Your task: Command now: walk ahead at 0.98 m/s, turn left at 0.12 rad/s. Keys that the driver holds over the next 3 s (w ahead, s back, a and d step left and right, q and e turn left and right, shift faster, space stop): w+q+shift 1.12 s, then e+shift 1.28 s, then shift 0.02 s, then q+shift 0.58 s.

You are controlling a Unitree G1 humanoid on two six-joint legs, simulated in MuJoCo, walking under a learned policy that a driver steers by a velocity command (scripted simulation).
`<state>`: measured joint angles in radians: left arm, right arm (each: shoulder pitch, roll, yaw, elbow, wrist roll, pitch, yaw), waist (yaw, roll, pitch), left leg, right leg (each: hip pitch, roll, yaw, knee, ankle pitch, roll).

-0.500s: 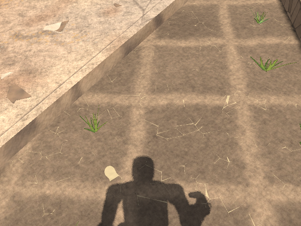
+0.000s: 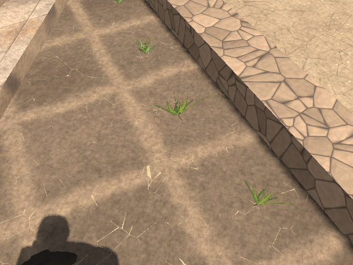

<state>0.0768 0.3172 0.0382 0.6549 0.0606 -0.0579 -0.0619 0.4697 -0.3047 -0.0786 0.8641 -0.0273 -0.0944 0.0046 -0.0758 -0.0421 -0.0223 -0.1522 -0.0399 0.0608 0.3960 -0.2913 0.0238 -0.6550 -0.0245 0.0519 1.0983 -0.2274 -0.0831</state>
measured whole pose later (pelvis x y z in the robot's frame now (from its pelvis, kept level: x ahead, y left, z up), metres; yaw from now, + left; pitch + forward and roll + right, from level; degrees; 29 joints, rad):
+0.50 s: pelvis +0.44 +0.01 -0.01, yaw +20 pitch +2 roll -2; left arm 0.50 0.31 0.06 0.91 0.02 -0.12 0.00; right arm 0.03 -0.33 -0.06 0.66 -0.03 -0.01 0.09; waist 0.06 0.03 0.02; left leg -0.82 0.07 0.10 0.93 0.00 0.12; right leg 0.16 0.01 -0.26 0.22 -0.40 0.02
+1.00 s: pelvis +0.86 +0.22 -0.01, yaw +49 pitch +3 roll -1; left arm -0.04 0.27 -0.03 0.56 0.03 -0.06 -0.02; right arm 0.46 -0.34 -0.08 0.82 0.00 -0.06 0.01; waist -0.14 0.00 0.04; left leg 0.10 -0.17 -0.30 0.35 -0.43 0.16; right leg -0.63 -0.05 0.08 0.54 0.00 0.03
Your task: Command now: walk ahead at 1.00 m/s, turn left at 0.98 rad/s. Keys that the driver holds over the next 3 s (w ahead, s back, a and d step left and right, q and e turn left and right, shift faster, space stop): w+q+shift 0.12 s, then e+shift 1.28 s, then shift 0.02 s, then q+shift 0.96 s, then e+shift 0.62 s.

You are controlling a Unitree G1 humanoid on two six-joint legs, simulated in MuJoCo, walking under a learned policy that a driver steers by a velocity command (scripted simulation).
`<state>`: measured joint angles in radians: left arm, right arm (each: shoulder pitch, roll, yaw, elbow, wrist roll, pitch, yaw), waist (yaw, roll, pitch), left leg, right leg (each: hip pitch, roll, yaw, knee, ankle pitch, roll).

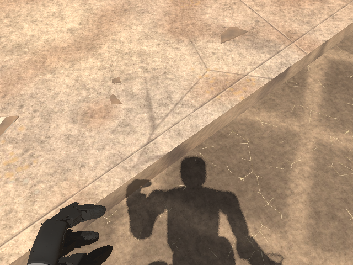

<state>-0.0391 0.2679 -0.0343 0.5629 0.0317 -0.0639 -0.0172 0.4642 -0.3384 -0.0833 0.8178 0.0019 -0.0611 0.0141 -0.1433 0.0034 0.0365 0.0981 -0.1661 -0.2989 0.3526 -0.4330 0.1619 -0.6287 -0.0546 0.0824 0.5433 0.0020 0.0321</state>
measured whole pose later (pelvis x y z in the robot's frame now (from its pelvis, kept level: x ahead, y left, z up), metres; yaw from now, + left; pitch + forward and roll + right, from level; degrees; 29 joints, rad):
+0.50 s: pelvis +0.34 +0.00 +0.00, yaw +4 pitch +1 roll -3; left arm 0.42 0.27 0.04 0.86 -0.02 -0.03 0.00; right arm 0.01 -0.22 0.03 0.67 -0.03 -0.05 0.01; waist 0.11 0.01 0.09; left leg -0.46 0.01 0.02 0.58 -0.14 0.04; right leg -0.31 0.03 0.03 1.05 -0.53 0.00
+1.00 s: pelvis +0.39 -0.04 +0.01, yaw -23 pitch +1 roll +1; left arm 0.20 0.31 0.08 0.64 0.01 0.07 -0.01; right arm 0.20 -0.30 -0.05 0.71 -0.03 0.04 -0.02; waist -0.01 0.04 0.07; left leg -0.53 0.05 0.01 1.06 -0.40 -0.06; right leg -0.33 0.06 0.04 0.55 -0.23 -0.07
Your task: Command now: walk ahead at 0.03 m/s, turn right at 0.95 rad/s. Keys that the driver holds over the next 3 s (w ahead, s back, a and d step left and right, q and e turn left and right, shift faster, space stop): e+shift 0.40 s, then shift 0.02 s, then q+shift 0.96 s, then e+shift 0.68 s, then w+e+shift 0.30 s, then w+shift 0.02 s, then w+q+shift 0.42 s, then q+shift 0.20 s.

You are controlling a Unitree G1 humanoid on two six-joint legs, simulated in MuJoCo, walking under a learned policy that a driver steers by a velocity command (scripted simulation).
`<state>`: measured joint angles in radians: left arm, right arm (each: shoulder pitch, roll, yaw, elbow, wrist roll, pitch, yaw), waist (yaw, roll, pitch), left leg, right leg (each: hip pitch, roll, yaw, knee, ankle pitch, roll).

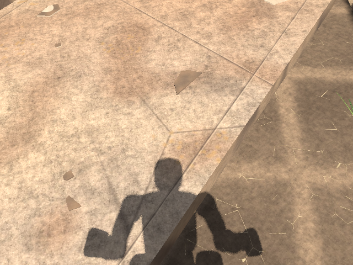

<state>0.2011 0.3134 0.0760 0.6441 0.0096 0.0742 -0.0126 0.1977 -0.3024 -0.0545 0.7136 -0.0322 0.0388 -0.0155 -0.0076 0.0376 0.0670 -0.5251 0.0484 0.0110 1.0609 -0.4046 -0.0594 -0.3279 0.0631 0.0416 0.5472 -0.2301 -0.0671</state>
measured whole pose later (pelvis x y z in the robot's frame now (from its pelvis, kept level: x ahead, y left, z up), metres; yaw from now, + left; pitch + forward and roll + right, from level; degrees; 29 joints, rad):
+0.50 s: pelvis +0.02 +0.04 +0.01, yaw -27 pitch +0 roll -1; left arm 0.22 0.36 0.10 0.68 0.02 0.09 -0.05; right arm 0.15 -0.26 -0.03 0.66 -0.02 0.01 -0.04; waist 0.00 -0.06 0.07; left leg -0.23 0.02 0.05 0.43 -0.20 0.03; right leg -0.48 0.09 0.10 1.08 -0.41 0.04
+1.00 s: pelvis +0.01 +0.05 +0.00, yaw -8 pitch -1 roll -1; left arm 0.15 0.28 0.04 0.70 0.03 0.03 0.02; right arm 0.22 -0.30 -0.08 0.71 0.00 0.09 0.06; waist -0.02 -0.02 0.10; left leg -0.32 0.02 0.08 0.70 -0.39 0.00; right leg -0.17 -0.08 -0.20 0.55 -0.35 0.02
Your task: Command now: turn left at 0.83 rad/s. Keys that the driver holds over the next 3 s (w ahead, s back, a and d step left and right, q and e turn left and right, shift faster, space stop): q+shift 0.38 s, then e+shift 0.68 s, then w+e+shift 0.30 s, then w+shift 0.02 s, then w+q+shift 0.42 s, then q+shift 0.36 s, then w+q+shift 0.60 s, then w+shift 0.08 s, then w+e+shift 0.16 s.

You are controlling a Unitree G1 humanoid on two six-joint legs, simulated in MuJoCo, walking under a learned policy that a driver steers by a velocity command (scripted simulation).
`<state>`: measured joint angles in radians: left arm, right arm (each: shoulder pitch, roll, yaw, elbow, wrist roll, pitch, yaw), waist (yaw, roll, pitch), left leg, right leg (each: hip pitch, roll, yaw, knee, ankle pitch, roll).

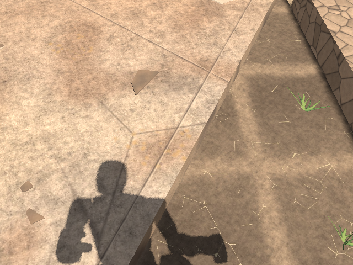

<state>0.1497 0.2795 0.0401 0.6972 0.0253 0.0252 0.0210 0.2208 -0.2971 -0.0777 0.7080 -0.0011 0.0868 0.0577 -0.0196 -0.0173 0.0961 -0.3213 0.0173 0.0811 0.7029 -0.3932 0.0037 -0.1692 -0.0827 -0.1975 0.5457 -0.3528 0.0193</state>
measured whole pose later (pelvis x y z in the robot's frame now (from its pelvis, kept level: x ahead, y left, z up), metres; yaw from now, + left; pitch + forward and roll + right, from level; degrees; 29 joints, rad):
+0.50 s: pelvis +0.03 +0.02 +0.01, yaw +24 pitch +1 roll -1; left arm 0.15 0.32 0.03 0.70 0.02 0.03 0.02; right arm 0.23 -0.32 -0.08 0.71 -0.03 0.06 0.00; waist -0.03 -0.01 0.07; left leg -0.24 -0.19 -0.28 0.48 -0.21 0.08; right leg -0.44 0.03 0.07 0.78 -0.34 0.03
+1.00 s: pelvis +0.05 +0.03 +0.01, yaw +3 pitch +1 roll +0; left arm 0.21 0.35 0.11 0.76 0.02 0.06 -0.01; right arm 0.17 -0.32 -0.03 0.75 -0.02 0.01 -0.06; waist 0.02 -0.04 0.07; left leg -0.23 -0.07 -0.06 0.43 -0.21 0.05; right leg -0.41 0.15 0.24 0.72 -0.38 0.02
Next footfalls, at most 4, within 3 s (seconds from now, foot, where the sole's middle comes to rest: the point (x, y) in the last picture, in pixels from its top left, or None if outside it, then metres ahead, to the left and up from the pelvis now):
0.02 left None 0.04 0.09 -0.77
0.58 right None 0.14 -0.07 -0.77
0.94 left None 0.08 0.12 -0.77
1.56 right None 0.35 -0.24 -0.77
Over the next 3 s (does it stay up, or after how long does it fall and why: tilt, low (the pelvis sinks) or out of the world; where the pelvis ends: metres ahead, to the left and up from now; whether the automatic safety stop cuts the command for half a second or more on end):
stays up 1.03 -0.15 -0.01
